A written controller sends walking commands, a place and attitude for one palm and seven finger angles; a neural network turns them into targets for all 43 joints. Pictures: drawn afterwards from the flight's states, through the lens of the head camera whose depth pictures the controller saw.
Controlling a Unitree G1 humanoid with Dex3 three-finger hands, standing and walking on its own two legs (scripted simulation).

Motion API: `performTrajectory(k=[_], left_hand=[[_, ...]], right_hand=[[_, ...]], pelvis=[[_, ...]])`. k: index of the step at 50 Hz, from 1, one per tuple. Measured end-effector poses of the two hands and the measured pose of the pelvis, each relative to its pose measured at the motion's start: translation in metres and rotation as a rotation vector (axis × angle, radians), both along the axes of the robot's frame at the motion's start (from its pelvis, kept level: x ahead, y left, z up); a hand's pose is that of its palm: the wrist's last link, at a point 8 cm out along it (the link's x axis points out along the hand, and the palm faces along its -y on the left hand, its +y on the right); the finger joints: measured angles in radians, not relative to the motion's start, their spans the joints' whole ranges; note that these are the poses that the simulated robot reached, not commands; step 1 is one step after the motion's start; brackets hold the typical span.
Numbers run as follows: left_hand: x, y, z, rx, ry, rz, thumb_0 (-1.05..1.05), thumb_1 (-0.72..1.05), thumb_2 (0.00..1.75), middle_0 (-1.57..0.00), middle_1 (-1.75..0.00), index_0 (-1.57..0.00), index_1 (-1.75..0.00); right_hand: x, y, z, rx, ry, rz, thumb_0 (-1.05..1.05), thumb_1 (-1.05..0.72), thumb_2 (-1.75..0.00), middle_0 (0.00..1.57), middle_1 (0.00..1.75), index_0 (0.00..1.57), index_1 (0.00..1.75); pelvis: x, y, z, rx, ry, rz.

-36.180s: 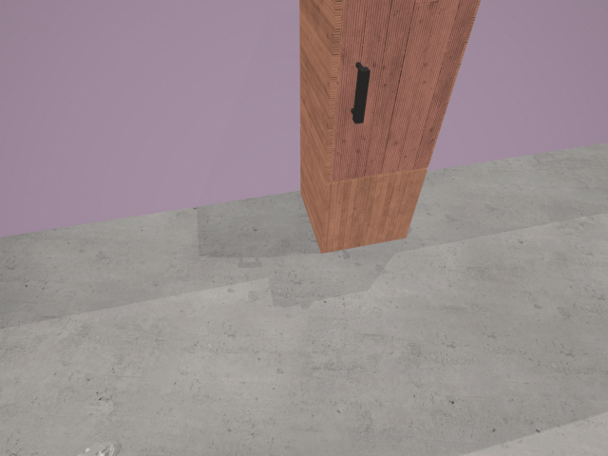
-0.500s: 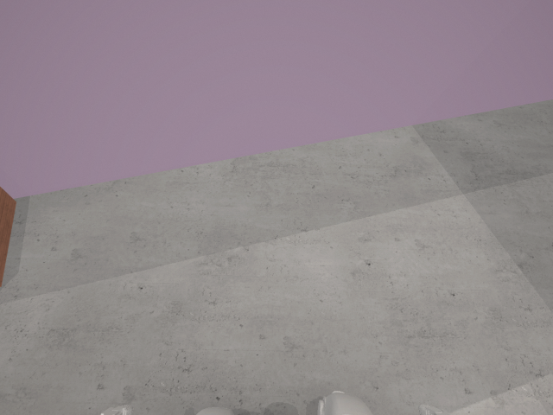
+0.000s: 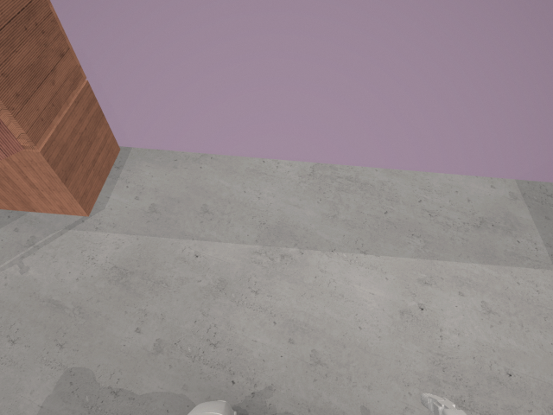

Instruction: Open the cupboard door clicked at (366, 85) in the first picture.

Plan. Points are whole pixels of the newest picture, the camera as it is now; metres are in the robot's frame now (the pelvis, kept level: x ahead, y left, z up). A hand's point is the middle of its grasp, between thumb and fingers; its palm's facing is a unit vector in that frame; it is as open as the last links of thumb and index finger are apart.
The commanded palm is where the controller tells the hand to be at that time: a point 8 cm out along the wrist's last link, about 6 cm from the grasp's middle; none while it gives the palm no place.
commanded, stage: turn to face it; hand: left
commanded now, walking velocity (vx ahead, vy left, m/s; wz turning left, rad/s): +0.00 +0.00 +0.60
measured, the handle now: out of the picture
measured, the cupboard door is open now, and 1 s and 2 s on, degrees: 50 50 50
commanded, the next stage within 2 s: take the last steps up to it in 1.34 s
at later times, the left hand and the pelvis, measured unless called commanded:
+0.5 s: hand out of the picture +0.08 +0.19 -0.14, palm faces +0.25 -0.92 -0.29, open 7.4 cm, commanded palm none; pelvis +0.01 -0.04 +0.00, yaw +16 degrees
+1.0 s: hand out of the picture -0.06 +0.20 -0.17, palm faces +0.58 -0.77 -0.27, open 7.4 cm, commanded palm none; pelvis +0.02 -0.02 +0.00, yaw +34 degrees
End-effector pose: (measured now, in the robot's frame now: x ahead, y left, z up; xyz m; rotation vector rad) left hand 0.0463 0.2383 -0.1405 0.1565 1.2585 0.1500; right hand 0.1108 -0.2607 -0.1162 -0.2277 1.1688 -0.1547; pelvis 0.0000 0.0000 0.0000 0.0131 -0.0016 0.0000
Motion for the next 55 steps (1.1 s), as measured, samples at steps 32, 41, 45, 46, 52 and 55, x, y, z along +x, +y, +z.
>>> performTrajectory(k=[32, 41, 45, 46, 52, 55], left_hand=[[-0.025, -0.037, 0.035, 0.073, -0.078, 0.305, 0.01, 0.9, 0.9, -0.2, -0.3, -0.2, -0.3], [-0.109, -0.032, 0.007, 0.038, 0.022, 0.516, 0.01, 0.91, 0.9, -0.2, -0.3, -0.2, -0.3], [-0.142, -0.019, -0.007, 0.037, 0.085, 0.583, 0.01, 0.91, 0.9, -0.2, -0.3, -0.2, -0.3], [-0.145, -0.016, -0.006, 0.042, 0.092, 0.597, 0.01, 0.91, 0.9, -0.2, -0.3, -0.2, -0.3], [-0.137, -0.004, 0.013, 0.065, 0.028, 0.634, 0.01, 0.91, 0.9, -0.2, -0.3, -0.19, -0.3], [-0.126, -0.006, 0.02, 0.075, -0.007, 0.643, 0.01, 0.91, 0.9, -0.2, -0.3, -0.19, -0.3]], right_hand=[[0.053, -0.014, -0.015, 0.033, 0.139, 0.269, 0.01, -0.91, -0.89, 0.2, 0.3, 0.2, 0.3], [0.132, 0.049, -0.005, -0.005, 0.026, 0.504, 0.01, -0.91, -0.89, 0.2, 0.3, 0.19, 0.3], [0.155, 0.081, 0.0, -0.013, -0.073, 0.585, 0.01, -0.91, -0.89, 0.2, 0.3, 0.2, 0.3], [0.156, 0.086, 0.003, -0.015, -0.083, 0.597, 0.0, -0.91, -0.89, 0.2, 0.3, 0.2, 0.3], [0.151, 0.098, 0.011, -0.011, -0.058, 0.645, 0.0, -0.91, -0.89, 0.2, 0.3, 0.2, 0.3], [0.145, 0.097, 0.007, 0.006, -0.024, 0.656, 0.0, -0.91, -0.89, 0.2, 0.3, 0.2, 0.3]], pelvis=[[0.021, -0.048, 0.013, 0.025, 0.009, 0.378], [0.022, -0.031, 0.001, 0.014, 0.002, 0.516], [0.018, -0.022, -0.009, 0.004, -0.002, 0.55], [0.017, -0.021, -0.007, -0.001, -0.004, 0.557], [0.019, -0.02, 0.007, -0.021, -0.003, 0.603], [0.024, -0.024, 0.01, -0.026, -0.001, 0.627]])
